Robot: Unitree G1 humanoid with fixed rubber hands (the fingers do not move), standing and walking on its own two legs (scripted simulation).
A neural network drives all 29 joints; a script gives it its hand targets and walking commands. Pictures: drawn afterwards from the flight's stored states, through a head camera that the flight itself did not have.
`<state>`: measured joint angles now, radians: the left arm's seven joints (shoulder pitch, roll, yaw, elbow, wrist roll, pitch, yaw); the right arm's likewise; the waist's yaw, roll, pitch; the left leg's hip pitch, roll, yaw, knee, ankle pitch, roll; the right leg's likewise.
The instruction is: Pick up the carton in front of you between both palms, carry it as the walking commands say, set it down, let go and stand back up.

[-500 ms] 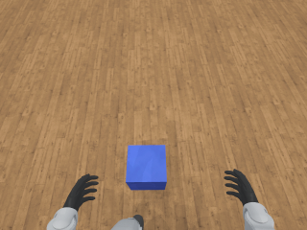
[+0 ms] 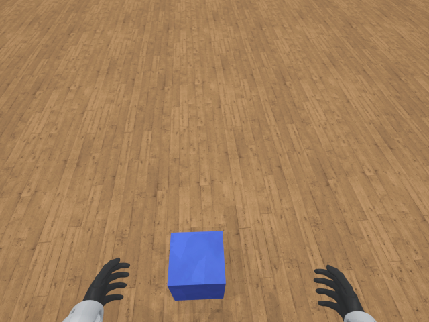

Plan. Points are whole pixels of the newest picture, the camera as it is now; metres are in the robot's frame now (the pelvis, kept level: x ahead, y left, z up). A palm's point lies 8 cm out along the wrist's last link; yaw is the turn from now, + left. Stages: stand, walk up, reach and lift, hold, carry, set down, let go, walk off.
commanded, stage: let go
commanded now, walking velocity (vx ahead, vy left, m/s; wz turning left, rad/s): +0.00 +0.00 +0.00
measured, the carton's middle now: (198, 266) +0.40 +0.09 -0.65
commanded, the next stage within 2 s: stand in 0.04 s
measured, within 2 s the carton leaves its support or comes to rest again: neither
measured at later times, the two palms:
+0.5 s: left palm (67, 314) +0.14 +0.30 -0.10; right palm out of the picture +0.13 -0.27 -0.08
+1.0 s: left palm out of the picture +0.10 +0.32 -0.11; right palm out of the picture +0.10 -0.28 -0.09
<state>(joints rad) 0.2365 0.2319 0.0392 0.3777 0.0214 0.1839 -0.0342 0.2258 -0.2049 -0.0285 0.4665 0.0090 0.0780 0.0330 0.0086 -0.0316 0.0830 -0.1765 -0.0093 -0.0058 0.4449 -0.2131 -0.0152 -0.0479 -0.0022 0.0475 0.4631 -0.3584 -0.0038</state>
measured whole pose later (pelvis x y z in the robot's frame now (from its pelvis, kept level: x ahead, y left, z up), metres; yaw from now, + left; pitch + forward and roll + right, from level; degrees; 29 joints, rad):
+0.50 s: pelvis +0.01 +0.02 +0.00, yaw -1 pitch +0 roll +0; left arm 0.22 0.35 0.03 0.72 0.04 0.02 0.02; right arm 0.15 -0.32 -0.03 0.80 -0.04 0.00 -0.02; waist 0.00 -0.06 0.01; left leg -0.26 0.00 0.02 0.52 -0.27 0.01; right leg -0.10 0.00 0.07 0.46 -0.37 0.02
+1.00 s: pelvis +0.00 +0.02 +0.00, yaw -2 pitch -2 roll +0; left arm 0.20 0.37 0.02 0.87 0.03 0.00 0.02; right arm 0.13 -0.35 -0.02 0.94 -0.03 -0.01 -0.02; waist -0.01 -0.04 0.02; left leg -0.21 -0.01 0.02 0.46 -0.22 0.02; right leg -0.06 -0.01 0.08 0.40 -0.32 0.03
